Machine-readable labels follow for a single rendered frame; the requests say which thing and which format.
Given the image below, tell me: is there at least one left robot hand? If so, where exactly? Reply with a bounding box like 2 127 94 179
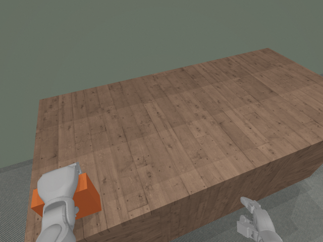
37 162 82 217

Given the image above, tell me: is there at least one right robot hand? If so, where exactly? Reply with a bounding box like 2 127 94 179
237 197 276 242

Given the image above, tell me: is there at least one sponge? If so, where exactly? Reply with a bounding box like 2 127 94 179
31 173 102 220

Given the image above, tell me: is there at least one right robot forearm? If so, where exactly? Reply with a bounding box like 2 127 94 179
257 230 283 242

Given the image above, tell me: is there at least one table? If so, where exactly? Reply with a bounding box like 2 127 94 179
24 48 323 242

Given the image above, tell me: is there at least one left robot forearm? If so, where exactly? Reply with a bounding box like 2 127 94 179
36 197 76 242

